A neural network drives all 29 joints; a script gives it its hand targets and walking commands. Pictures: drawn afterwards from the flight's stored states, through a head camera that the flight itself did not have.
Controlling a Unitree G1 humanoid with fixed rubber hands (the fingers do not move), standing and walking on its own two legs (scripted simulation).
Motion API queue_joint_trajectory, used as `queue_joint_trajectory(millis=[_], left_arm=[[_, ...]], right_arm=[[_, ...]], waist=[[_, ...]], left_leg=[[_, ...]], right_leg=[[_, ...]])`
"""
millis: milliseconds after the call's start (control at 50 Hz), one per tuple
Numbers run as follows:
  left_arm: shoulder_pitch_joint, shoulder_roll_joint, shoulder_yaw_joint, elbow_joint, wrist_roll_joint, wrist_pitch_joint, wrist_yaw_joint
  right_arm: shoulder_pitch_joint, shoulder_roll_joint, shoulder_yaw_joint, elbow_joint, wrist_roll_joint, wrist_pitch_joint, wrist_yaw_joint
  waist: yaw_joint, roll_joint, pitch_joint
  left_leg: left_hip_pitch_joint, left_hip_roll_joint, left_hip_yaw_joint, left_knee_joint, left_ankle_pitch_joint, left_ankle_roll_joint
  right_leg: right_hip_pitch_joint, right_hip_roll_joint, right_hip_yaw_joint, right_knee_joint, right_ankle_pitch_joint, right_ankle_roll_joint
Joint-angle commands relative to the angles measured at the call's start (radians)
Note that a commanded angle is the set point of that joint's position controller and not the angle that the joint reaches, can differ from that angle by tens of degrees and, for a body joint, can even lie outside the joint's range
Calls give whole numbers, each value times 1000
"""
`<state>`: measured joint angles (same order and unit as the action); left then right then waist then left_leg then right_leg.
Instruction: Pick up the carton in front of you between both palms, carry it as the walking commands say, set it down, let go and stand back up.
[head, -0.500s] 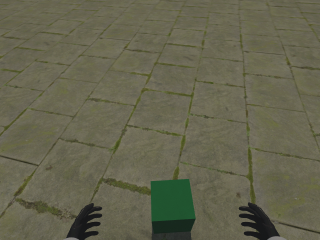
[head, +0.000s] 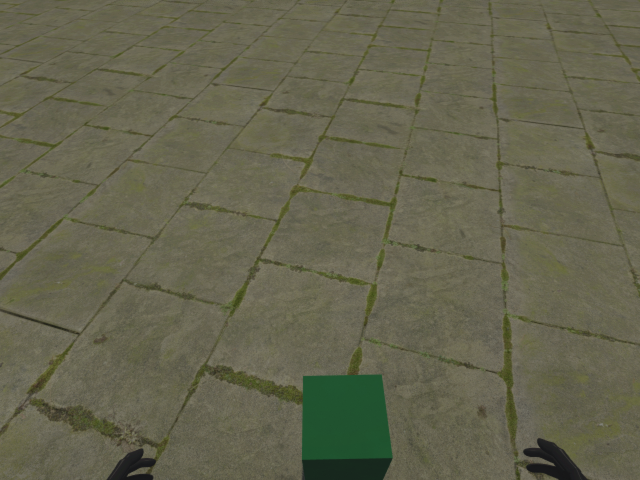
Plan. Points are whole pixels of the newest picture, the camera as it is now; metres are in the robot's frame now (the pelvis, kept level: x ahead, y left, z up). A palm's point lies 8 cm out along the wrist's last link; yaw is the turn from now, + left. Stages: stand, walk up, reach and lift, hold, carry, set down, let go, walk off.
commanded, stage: stand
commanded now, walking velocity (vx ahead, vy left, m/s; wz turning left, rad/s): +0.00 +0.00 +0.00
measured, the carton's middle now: (343, 430) +0.40 -0.03 -0.65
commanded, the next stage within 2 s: none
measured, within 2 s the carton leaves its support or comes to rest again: neither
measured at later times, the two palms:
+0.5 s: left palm out of the picture +0.10 +0.31 -0.09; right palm out of the picture +0.11 -0.28 -0.08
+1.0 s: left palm out of the picture +0.07 +0.31 -0.09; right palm out of the picture +0.08 -0.29 -0.09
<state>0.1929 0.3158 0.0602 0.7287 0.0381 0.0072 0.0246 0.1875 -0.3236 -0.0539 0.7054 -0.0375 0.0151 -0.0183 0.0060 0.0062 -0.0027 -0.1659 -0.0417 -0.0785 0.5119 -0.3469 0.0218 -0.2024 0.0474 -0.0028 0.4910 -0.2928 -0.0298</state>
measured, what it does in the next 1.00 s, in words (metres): stands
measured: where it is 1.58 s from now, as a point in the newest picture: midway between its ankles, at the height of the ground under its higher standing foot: outside the picture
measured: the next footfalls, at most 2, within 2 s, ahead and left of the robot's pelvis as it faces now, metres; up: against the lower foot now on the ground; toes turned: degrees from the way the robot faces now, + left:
none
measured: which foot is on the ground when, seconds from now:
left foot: down 0.00-1.00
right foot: down 0.00-1.00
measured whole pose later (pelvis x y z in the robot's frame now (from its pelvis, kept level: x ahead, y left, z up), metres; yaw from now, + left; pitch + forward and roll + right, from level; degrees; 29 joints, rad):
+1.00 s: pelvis -0.03 +0.01 +0.01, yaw +0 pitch -2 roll +0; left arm 0.14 0.37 0.02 0.98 0.02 -0.02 0.01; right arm 0.16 -0.37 -0.02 0.93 -0.02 -0.01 -0.01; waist 0.01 0.00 0.01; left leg -0.10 -0.06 -0.07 0.37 -0.23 0.03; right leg -0.14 0.02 0.01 0.37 -0.19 -0.01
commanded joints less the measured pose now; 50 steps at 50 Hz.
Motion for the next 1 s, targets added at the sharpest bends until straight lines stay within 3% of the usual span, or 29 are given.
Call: queue_joint_trajectory(millis=[0,20,80,160,260,380,400,420,520,620,660,720,780,900,940,980], left_arm=[[-30,141,27,-21,3,-17,10],[-37,146,23,-16,-1,-19,9],[-41,149,17,3,-2,-21,5],[-39,151,16,28,-8,-22,9],[-37,151,13,56,-8,-24,6],[-68,163,8,77,-9,-21,3],[-69,175,9,91,-7,-22,2],[-61,169,10,99,-9,-22,3],[-64,181,5,125,-12,-24,-2],[-76,196,2,139,-12,-29,-5],[-81,193,0,154,-18,-29,-5],[-88,205,-5,168,-16,-31,-4],[-86,199,-6,174,-16,-32,-7],[-93,210,-9,197,-18,-36,-7],[-84,218,-11,206,-24,-35,-7],[-92,214,-10,210,-18,-36,-7]], right_arm=[[-36,-143,-30,-37,0,-19,-11],[-35,-144,-30,-36,3,-21,-11],[-28,-149,-24,-7,7,-22,-12],[-44,-160,-24,4,5,-24,-11],[-53,-168,-22,24,3,-32,-11],[-59,-178,-18,52,4,-35,-8],[-55,-171,-15,57,5,-36,-9],[-73,-176,-17,59,-1,-38,-9],[-74,-187,-12,83,5,-40,-6],[-63,-187,-6,113,12,-43,-5],[-64,-191,-6,119,12,-43,-3],[-67,-195,-1,139,11,-41,-1],[-72,-198,1,147,11,-42,-1],[-75,-202,5,174,14,-41,0],[-72,-214,7,184,18,-40,3],[-78,-204,9,185,17,-42,0]], waist=[[-4,8,-67],[-4,-10,-75],[-4,17,-88],[5,-13,-82],[10,8,-66],[2,13,-14],[-2,-6,-10],[15,8,-20],[9,4,4],[7,-8,-8],[5,17,-6],[1,-12,18],[3,12,27],[3,-18,-8],[7,8,7],[6,-17,9]], left_leg=[[-8,102,-61,-50,426,-15],[-9,105,-63,-51,447,-17],[7,107,-68,-69,467,-22],[18,107,-67,-76,476,-14],[16,113,-75,-106,493,-13],[0,116,-91,-155,333,-9],[-3,118,-100,-166,321,-4],[2,121,-98,-168,309,-5],[-8,122,-103,-191,245,-2],[1,125,-108,-192,254,-5],[3,124,-103,-196,238,-2],[-6,128,-110,-210,221,0],[-7,126,-107,-214,205,0],[7,124,-106,-213,232,-2],[1,125,-107,-213,246,1],[5,125,-106,-208,254,4]], right_leg=[[88,-123,101,-44,402,13],[99,-124,89,-39,410,12],[114,-123,90,-38,406,14],[115,-129,92,-48,427,12],[128,-131,89,-53,400,13],[88,-127,100,-95,267,19],[84,-131,101,-101,248,18],[95,-134,112,-105,244,15],[76,-138,119,-127,191,11],[85,-146,124,-133,216,8],[86,-153,135,-143,197,9],[74,-154,133,-154,183,6],[72,-150,130,-168,167,8],[101,-155,130,-167,197,9],[98,-160,137,-177,204,6],[98,-158,130,-172,221,7]])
